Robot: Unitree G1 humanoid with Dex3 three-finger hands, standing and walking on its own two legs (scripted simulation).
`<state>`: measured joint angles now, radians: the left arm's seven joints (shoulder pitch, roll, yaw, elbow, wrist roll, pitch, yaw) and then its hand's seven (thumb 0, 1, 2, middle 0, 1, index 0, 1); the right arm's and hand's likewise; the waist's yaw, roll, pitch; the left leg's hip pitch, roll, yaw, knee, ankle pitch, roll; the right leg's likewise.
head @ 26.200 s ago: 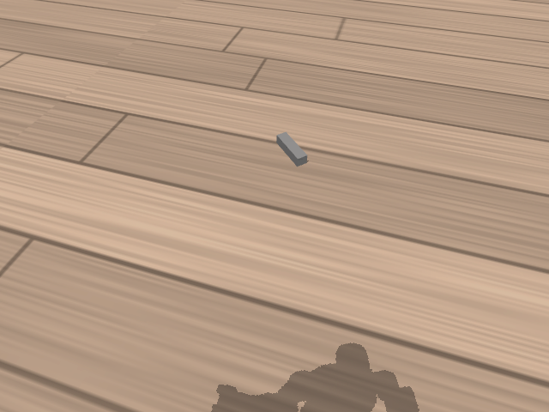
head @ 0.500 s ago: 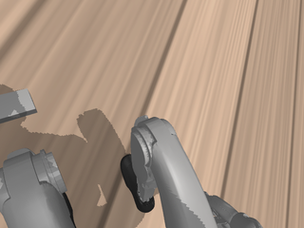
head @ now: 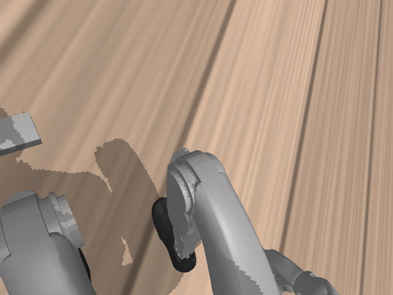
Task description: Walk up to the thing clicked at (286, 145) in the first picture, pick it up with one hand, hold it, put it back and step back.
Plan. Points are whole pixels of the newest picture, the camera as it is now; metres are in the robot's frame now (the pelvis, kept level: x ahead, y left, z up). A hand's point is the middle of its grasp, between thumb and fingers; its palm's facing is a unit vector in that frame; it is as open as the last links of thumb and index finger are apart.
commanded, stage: close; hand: left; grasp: from above
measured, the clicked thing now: out of the picture +0.42 +0.30 -0.27
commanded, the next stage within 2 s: settle in 1.26 s
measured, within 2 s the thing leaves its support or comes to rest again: leaves its support in 1.72 s
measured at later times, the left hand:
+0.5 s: hand out of the picture +0.40 +0.31 -0.25, palm faces -0.43 -0.14 -0.89, open 10.1 cm
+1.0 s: hand out of the picture +0.40 +0.31 -0.24, palm faces -0.42 -0.14 -0.90, open 9.4 cm
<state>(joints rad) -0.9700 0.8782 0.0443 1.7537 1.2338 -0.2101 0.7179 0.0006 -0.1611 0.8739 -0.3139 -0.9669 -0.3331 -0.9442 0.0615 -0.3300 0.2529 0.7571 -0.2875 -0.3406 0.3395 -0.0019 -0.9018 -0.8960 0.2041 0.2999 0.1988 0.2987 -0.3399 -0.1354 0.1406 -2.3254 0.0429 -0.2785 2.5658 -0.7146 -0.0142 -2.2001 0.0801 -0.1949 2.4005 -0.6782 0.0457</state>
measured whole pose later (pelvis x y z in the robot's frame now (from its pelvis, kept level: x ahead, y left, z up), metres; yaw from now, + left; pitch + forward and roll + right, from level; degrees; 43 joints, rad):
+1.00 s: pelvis +0.00 +0.00 +0.01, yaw +0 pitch +25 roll -14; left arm -0.95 0.89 0.02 1.74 1.21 -0.21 0.71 0.00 0.11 0.57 -0.59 -0.77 -0.60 -0.71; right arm 0.07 -0.34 0.27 0.74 -0.28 -0.34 0.32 0.00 -0.90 -0.90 0.20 0.30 0.20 0.30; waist -0.34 -0.15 0.15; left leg -2.31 0.04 -0.28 2.55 -0.70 -0.02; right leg -2.18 0.08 -0.20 2.37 -0.66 0.05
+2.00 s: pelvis +0.00 +0.00 +0.02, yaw +3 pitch +31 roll -10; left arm -0.82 0.68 0.06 1.42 1.17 -0.10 0.52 0.01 0.15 0.39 -0.73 -0.57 -0.75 -0.53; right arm 0.12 -0.30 0.11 0.77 -0.17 -0.23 0.30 0.00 -0.91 -0.89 0.20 0.30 0.20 0.30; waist -0.25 -0.02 -0.03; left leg -2.34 0.05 -0.20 2.48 -0.69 -0.01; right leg -2.24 0.06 -0.13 2.36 -0.68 0.03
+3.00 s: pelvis -0.01 -0.01 +0.14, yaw +10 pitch +32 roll -6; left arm -0.56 0.55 -0.06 0.88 1.05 -0.07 0.16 0.01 0.14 0.40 -0.81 -0.41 -0.81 -0.40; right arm 0.17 -0.26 -0.02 0.68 -0.02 -0.01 0.05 0.00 -0.90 -0.90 0.21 0.30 0.20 0.30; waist -0.12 0.03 -0.18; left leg -1.99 0.03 -0.08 2.04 -0.62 0.00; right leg -1.92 0.02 -0.05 2.00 -0.65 0.02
